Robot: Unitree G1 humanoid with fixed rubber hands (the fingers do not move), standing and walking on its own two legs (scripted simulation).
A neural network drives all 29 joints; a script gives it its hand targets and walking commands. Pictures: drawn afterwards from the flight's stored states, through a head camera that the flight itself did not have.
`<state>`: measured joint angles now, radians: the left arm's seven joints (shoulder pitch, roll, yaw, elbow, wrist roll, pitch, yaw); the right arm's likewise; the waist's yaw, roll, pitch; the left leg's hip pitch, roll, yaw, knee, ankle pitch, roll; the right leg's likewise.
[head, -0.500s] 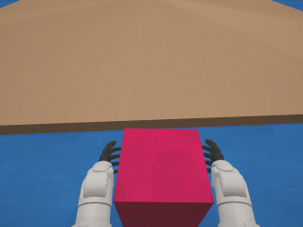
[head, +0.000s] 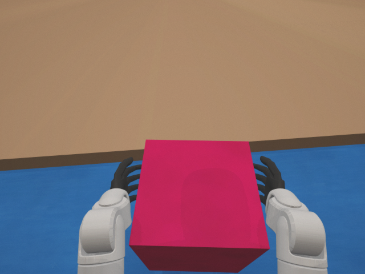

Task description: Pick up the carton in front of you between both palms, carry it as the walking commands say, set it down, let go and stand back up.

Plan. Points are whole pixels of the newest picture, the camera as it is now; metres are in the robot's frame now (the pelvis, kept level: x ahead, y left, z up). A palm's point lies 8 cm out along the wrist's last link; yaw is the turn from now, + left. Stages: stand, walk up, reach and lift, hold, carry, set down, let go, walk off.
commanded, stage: carry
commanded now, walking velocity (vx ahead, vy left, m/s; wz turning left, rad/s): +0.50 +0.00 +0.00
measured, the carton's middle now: (195, 210) +0.28 +0.00 +0.02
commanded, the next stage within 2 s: none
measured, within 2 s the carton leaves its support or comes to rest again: neither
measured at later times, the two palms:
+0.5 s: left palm (146, 119) +0.52 +0.13 +0.08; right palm (253, 121) +0.51 -0.17 +0.08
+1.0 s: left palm (150, 61) +0.85 +0.15 +0.10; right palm (229, 59) +0.84 -0.14 +0.11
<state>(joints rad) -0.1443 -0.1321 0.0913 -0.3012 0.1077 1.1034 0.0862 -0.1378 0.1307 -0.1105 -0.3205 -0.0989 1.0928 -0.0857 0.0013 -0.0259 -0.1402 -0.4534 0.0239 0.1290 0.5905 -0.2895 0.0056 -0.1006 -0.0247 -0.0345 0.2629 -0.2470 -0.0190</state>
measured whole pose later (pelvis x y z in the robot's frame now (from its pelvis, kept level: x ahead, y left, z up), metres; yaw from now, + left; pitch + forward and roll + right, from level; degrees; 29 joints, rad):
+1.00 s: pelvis +0.58 +0.01 -0.03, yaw -2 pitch +3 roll +0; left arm -0.14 -0.12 0.09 -0.58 0.04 1.23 0.13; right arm -0.14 0.13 -0.08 -0.57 -0.05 1.20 -0.12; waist -0.01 -0.02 -0.09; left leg -0.47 0.05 0.22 0.55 -0.14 0.08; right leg -0.08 -0.08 -0.19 0.58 -0.47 0.01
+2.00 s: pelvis +0.90 +0.04 -0.01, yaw +0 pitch +5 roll -1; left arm -0.53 -0.11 0.24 -0.08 0.08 1.20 0.14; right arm -0.51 0.11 -0.27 -0.11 -0.09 1.19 -0.12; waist -0.01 0.00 -0.07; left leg -0.20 0.00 0.06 0.51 -0.35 0.02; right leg -0.32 -0.01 -0.12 0.52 -0.23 -0.04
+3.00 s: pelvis +0.84 +0.06 -0.02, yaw +0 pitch +1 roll -1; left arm -0.51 -0.09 0.22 0.00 0.08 1.18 0.14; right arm -0.49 0.10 -0.25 -0.03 -0.08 1.16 -0.12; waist 0.00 0.00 -0.07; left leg -0.23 -0.04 0.07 0.53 -0.31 0.07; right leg -0.34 -0.05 -0.12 0.50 -0.17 -0.01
